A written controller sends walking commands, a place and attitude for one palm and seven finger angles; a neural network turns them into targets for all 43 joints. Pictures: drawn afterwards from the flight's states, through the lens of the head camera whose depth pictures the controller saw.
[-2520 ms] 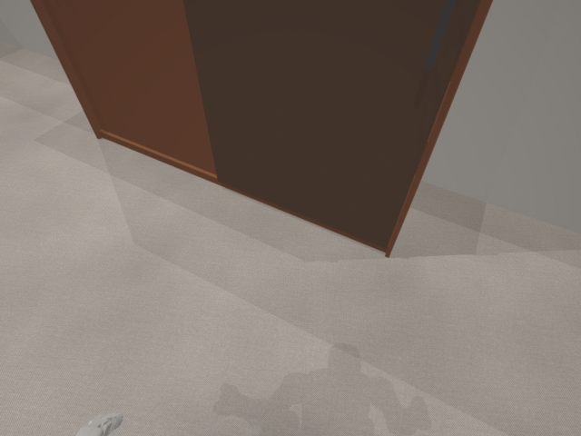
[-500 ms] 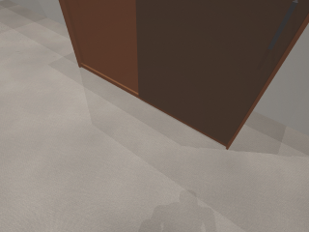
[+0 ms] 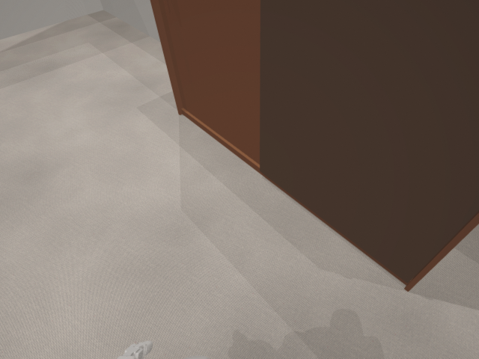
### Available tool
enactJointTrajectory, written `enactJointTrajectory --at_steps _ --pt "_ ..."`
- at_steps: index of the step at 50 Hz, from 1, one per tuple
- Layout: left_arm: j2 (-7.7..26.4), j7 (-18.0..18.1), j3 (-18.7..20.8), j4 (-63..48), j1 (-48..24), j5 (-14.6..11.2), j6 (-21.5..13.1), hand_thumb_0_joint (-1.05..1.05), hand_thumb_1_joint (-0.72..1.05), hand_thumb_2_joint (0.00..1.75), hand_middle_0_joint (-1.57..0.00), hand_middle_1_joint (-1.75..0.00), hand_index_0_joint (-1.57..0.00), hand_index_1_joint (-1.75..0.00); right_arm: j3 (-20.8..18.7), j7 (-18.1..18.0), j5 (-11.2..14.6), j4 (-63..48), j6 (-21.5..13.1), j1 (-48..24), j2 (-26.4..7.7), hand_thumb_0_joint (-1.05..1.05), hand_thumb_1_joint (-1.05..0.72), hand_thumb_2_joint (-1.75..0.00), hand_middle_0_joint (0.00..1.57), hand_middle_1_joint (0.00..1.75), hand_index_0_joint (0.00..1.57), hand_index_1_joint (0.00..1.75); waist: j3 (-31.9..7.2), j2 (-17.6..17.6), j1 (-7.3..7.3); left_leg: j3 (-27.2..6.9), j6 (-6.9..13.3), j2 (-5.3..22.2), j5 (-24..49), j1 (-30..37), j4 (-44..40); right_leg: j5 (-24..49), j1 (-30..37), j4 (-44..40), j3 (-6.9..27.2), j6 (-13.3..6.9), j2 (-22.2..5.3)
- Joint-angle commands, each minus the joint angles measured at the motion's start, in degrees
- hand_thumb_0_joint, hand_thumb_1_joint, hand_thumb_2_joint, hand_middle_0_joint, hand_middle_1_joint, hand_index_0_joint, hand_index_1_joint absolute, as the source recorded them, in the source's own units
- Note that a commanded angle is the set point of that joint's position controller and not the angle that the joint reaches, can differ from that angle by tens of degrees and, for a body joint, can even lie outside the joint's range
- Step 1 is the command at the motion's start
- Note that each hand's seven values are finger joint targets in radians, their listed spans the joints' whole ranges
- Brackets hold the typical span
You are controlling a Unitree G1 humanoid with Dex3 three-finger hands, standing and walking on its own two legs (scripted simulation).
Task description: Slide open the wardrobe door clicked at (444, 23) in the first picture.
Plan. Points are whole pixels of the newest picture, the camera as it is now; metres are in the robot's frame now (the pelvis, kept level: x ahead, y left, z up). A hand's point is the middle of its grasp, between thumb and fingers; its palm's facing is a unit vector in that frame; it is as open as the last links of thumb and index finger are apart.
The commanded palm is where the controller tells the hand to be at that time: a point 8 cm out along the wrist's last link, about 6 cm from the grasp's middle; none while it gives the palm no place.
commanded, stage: walk to a spot facing it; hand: right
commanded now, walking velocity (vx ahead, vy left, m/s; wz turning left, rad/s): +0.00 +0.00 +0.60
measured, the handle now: out of the picture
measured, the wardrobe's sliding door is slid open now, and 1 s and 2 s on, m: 0.00 0.00 0.00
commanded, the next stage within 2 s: turn to face it in 0.30 s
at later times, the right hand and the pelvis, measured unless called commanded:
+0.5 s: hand (300, 284) +0.30 -0.11 -0.15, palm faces -0.29 +0.93 -0.23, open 7.3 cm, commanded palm none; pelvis +0.12 +0.02 -0.01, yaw +15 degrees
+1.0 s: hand (351, 314) +0.24 -0.21 -0.15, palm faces +0.01 +0.97 -0.26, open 7.3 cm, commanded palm none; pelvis +0.16 +0.00 +0.02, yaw +2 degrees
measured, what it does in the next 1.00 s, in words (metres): walks ahead: left foot, then right foot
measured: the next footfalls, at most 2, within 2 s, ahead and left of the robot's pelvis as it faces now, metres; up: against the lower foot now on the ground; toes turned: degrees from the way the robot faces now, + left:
left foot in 0.38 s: +0.19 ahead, +0.14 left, +0.00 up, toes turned +20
right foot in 0.72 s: +0.23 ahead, -0.08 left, +0.00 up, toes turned +3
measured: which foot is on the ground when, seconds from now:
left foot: up 0.00-0.36, down 0.38-0.72, up 0.74-1.00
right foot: down 0.00-0.38, up 0.40-0.70, down 0.72-1.00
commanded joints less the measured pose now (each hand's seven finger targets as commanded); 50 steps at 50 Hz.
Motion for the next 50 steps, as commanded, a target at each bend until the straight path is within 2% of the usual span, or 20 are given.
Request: enactJointTrajectory --at_steps 1,5,13,16,17,18,19,20,22,25,27,31,34,35,36,37,38,40,42,50 --pt "7.7 1.4 1.8 0.4 6.9 -0.5 -1.2 0.0 0.9 0.9 -0.2 -0.3 -0.2 -0.3 -0.4 1.2 -0.1 -5.3 0.5 1.4 0.3 0.0 -0.9 -0.9 0.2 0.3 0.2 0.3 0.7 -10.4 0.9 -0.3 -2.0 5.1 8.2 -9.9 2.4 2.4 2.7 -23.9 10.1 -3.1 -14.8" --pt "8.4 1.5 2.2 0.8 9.3 -0.6 -0.9 0.0 0.9 0.9 -0.2 -0.3 -0.2 -0.3 -0.5 1.3 -0.1 -8.3 1.7 -3.5 0.6 0.0 -0.9 -0.9 0.2 0.3 0.2 0.3 1.0 -6.9 1.61 0.6 -4.0 6.0 11.4 -13.4 -4.3 16.4 7.4 -22.1 4.8 -5.1 -15.4" --pt "12.3 1.0 3.3 1.4 11.6 0.1 1.4 0.0 0.9 0.9 -0.2 -0.3 -0.2 -0.3 0.2 1.1 0.3 -13.4 1.9 -14.9 -0.5 0.0 -0.9 -0.9 0.2 0.3 0.2 0.3 1.1 -10.3 5.15 5.2 -3.2 4.0 7.7 -6.2 -25.5 25.1 12.6 -14.5 -2.6 -4.6 -16.7" --pt "13.7 0.8 3.8 0.7 11.2 0.1 2.2 0.0 0.9 0.9 -0.2 -0.3 -0.2 -0.3 0.1 0.9 0.2 -13.6 1.0 -12.8 -1.9 0.0 -0.9 -0.9 0.2 0.3 0.2 0.3 -1.7 -10.1 3.67 7.5 -1.6 1.0 6.2 1.6 -32.1 31.1 13.7 -5.9 -4.4 -2.7 -16.7" --pt "14.1 0.6 3.8 0.2 11.1 -0.1 2.4 0.0 0.9 0.9 -0.2 -0.3 -0.2 -0.3 -0.3 0.6 0.2 -12.4 0.4 -8.0 -3.7 0.0 -0.9 -0.9 0.2 0.3 0.2 0.3 -4.5 -8.3 1.02 8.1 -0.7 -0.2 9.5 9.4 -37.4 33.2 12.0 3.2 -6.1 -0.6 -15.6" --pt "12.8 0.0 3.5 -0.9 12.0 -0.7 2.7 0.0 0.9 0.9 -0.2 -0.3 -0.2 -0.3 -1.3 0.1 -0.1 -10.8 -0.7 -1.6 -8.7 0.0 -0.9 -0.9 0.2 0.3 0.2 0.3 -10.2 1.3 -1.97 -0.9 2.4 6.6 24.1 24.9 -41.9 21.9 0.7 19.1 -8.0 2.7 -12.6" --pt "8.6 -0.3 2.5 -3.9 11.4 -0.8 2.9 0.0 0.9 0.9 -0.2 -0.3 -0.2 -0.3 -2.8 -1.0 0.6 -9.8 -1.4 3.9 -16.1 0.0 -0.9 -0.9 0.2 0.3 0.2 0.3 -14.1 16.0 -2.91 -26.1 10.5 23.4 54.0 33.5 -44.3 -19.5 -16.4 37.5 -5.0 6.8 -1.5" --pt "10.0 1.0 2.5 -4.2 8.9 -1.1 3.5 0.0 0.9 0.9 -0.2 -0.3 -0.2 -0.3 -2.6 -1.8 1.8 -9.5 -0.8 3.7 -15.9 0.0 -0.9 -0.9 0.2 0.3 0.2 0.3 -15.7 8.1 -3.1 -22.4 13.2 24.0 53.8 30.3 -45.4 -21.7 -15.7 40.1 6.3 5.8 -2.6" --pt "8.8 1.1 2.1 -2.6 8.0 -0.7 4.2 0.0 0.9 0.9 -0.2 -0.3 -0.2 -0.3 -1.0 -2.5 1.3 -11.6 -0.3 -5.5 -10.6 0.0 -0.9 -0.9 0.2 0.3 0.2 0.3 -11.4 5.8 0.49 -16.7 11.2 19.4 36.5 21.7 -48.3 -14.7 -15.2 40.9 9.2 5.4 -3.5" --pt "6.5 1.0 1.2 1.8 13.1 -0.2 5.5 0.0 0.9 0.9 -0.2 -0.3 -0.2 -0.3 0.9 -3.0 0.7 -11.4 -0.9 -11.9 -6.0 0.0 -0.9 -0.9 0.2 0.3 0.2 0.3 -7.5 2.5 5.26 -5.5 7.7 14.3 32.6 9.5 -50.4 -8.5 -7.2 32.1 9.0 5.2 -2.6" --pt "5.3 0.8 0.7 3.0 14.7 -0.4 5.6 0.0 0.9 0.9 -0.2 -0.3 -0.2 -0.3 1.7 -2.8 0.5 -10.3 -1.1 -12.3 -5.0 0.0 -0.9 -0.9 0.2 0.3 0.2 0.3 -7.2 3.1 5.56 -2.4 7.3 13.1 25.4 6.8 -51.6 -8.2 -2.1 22.3 8.2 4.8 -1.6" --pt "4.9 0.4 0.5 2.3 10.7 -0.8 5.1 0.0 0.9 0.9 -0.2 -0.3 -0.2 -0.3 1.2 -2.8 0.6 -8.4 -0.4 -10.1 -6.0 0.0 -0.9 -0.9 0.2 0.3 0.2 0.3 -3.6 4.7 3.21 -1.6 6.9 14.7 18.9 9.3 -51.5 -7.4 -1.3 9.8 6.0 4.5 0.3" --pt "5.7 0.1 1.0 2.2 11.6 -0.7 5.0 0.0 0.9 0.9 -0.2 -0.3 -0.2 -0.3 0.7 -2.9 1.1 -8.0 0.4 -9.9 -5.8 0.0 -0.9 -0.9 0.2 0.3 0.2 0.3 -2.2 0.9 4.0 1.4 3.3 14.4 12.5 5.1 -46.0 0.8 5.9 -2.3 5.5 4.1 0.2" --pt "7.8 -0.1 1.6 1.9 12.4 -0.5 4.7 0.0 0.9 0.9 -0.2 -0.3 -0.2 -0.3 0.7 -2.7 1.3 -8.6 0.9 -9.0 -4.2 0.0 -0.9 -0.9 0.2 0.3 0.2 0.3 -1.1 -7.4 4.2 4.4 0.5 11.1 5.9 1.2 -39.8 4.2 6.5 -8.7 12.2 2.3 -3.6" --pt "12.3 0.0 2.4 0.7 12.6 0.0 4.7 0.0 0.9 0.9 -0.2 -0.3 -0.2 -0.3 0.9 -2.5 1.6 -10.1 1.4 -8.5 -1.7 0.0 -0.9 -0.9 0.2 0.3 0.2 0.3 0.9 -19.0 4.21 8.2 -3.4 4.6 -3.3 -3.3 -30.8 8.3 3.9 -16.2 26.2 -2.6 -12.9" --pt "14.3 0.5 3.1 0.3 12.8 0.5 4.5 0.0 0.9 0.9 -0.2 -0.3 -0.2 -0.3 0.9 -2.5 1.2 -11.6 1.5 -11.8 -1.7 0.0 -0.9 -0.9 0.2 0.3 0.2 0.3 1.5 -24.2 6.1 6.2 -4.2 1.4 -11.1 -6.1 -17.9 10.7 2.6 -22.1 36.2 -7.8 -17.2" --pt "14.0 1.0 3.2 0.5 12.2 0.4 4.3 0.0 0.9 0.9 -0.2 -0.3 -0.2 -0.3 0.3 -2.5 0.8 -11.3 1.6 -12.7 -2.4 0.0 -0.9 -0.9 0.2 0.3 0.2 0.3 0.9 -20.2 5.61 1.6 -3.7 2.3 -9.5 -7.4 -10.1 10.3 2.3 -22.2 35.5 -8.6 -16.1" --pt "12.3 1.1 3.0 -0.7 8.3 0.1 3.8 0.0 0.9 0.9 -0.2 -0.3 -0.2 -0.3 0.0 -1.9 0.8 -10.4 0.9 -11.3 -2.6 0.0 -0.9 -0.9 0.2 0.3 0.2 0.3 -2.1 -12.5 3.55 -0.2 -4.2 3.4 -3.0 -9.7 -5.8 15.2 6.9 -18.7 28.8 -7.6 -12.1" --pt "12.3 1.2 3.1 -1.1 8.2 -0.1 3.5 0.0 0.9 0.9 -0.2 -0.3 -0.2 -0.3 0.1 -1.8 1.1 -9.9 0.8 -10.7 -2.5 0.0 -0.9 -0.9 0.2 0.3 0.2 0.3 -5.1 -9.4 3.79 -0.3 -5.1 3.5 -1.1 -8.8 -7.6 22.8 11.0 -16.5 24.6 -7.1 -9.7" --pt "15.4 0.7 4.7 -1.7 8.4 -0.1 4.5 0.0 0.9 0.9 -0.2 -0.3 -0.2 -0.3 0.3 -2.0 1.6 -11.7 1.2 -13.1 -3.1 0.0 -0.9 -0.9 0.2 0.3 0.2 0.3 -7.2 -10.5 5.74 -0.1 -6.5 1.6 -3.9 -5.3 -20.4 27.3 14.8 -13.6 28.3 -8.6 -8.5"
